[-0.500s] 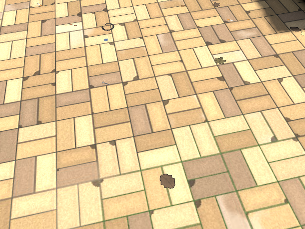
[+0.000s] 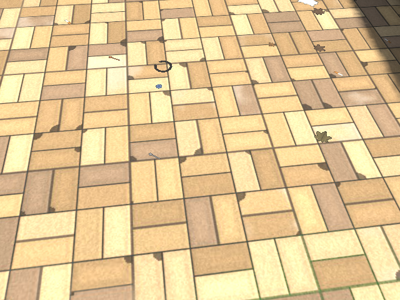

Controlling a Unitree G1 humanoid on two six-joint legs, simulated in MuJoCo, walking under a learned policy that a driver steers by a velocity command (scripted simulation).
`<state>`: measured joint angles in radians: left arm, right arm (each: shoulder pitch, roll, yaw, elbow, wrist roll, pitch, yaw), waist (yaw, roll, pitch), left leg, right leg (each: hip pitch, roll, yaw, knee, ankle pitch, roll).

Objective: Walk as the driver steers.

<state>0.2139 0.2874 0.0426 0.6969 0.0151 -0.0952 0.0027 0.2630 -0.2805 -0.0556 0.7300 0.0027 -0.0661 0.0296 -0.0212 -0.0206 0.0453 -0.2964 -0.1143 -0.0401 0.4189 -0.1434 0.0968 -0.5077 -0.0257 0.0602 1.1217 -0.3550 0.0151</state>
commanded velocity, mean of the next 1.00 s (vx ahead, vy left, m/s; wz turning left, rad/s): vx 0.09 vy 0.00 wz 0.26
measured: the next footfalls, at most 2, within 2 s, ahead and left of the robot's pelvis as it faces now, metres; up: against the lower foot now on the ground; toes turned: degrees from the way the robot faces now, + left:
right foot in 0.28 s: +0.31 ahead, -0.10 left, +0.00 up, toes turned +18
left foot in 0.68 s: +0.16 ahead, +0.12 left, +0.00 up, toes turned +19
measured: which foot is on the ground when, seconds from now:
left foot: down 0.00-0.30, up 0.32-0.66, down 0.68-1.00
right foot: up 0.00-0.26, down 0.28-0.70, up 0.72-1.00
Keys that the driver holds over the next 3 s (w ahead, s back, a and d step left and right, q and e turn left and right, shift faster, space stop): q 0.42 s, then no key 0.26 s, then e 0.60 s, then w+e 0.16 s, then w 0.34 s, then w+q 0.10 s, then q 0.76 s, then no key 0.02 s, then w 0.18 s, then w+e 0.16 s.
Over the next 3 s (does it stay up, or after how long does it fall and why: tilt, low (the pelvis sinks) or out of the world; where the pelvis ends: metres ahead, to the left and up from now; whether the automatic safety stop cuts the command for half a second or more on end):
stays up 0.55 -0.02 0.00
